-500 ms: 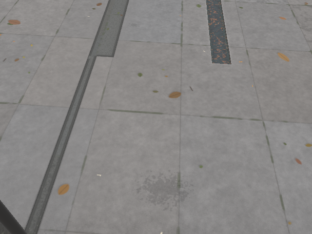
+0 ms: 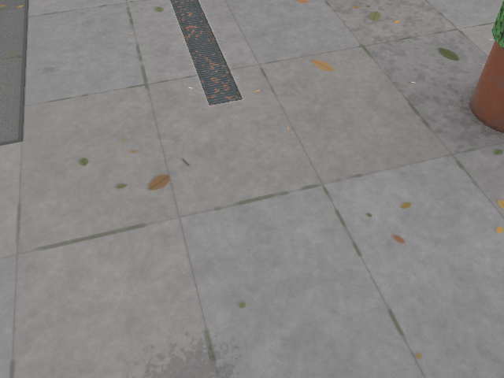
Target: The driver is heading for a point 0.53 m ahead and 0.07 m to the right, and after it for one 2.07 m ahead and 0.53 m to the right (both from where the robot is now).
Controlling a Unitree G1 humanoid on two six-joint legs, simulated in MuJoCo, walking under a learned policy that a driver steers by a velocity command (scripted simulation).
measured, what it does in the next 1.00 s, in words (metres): goes down: right foot 0.17 m lower, then left foot 0.17 m lower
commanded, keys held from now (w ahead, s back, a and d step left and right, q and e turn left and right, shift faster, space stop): w+e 0.24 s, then w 0.76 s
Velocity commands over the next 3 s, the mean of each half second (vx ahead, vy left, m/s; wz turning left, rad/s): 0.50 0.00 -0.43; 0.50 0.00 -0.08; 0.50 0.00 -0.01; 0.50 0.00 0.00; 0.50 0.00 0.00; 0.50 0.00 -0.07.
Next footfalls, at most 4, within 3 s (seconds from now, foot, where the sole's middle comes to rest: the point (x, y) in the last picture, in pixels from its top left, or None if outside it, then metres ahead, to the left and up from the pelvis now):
0.02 right None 0.15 -0.09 -0.82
0.54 left None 0.51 0.09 -0.99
1.00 right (287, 322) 0.77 -0.16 -0.99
1.52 left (234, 244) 1.09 -0.01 -0.99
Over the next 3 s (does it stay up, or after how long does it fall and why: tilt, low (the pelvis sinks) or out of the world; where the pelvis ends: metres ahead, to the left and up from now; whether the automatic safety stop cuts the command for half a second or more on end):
stays up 1.63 -0.25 -0.21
